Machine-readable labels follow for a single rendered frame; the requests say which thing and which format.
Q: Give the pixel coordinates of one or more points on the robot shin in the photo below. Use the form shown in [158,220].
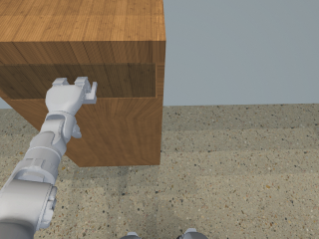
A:
[190,230]
[132,233]

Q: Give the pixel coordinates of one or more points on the right robot shin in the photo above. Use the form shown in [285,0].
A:
[190,230]

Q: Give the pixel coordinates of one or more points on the handle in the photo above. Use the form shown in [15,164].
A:
[91,98]

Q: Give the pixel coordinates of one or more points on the robot left upper arm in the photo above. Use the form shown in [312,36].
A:
[25,207]

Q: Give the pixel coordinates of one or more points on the left robot shin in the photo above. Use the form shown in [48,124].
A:
[132,233]

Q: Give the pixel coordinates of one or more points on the robot left forearm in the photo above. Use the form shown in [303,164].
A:
[44,155]

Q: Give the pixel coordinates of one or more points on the drawer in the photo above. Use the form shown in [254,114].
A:
[114,80]

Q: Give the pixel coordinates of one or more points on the robot left hand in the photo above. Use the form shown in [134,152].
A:
[63,97]

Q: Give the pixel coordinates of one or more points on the cabinet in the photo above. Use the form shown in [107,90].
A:
[114,131]

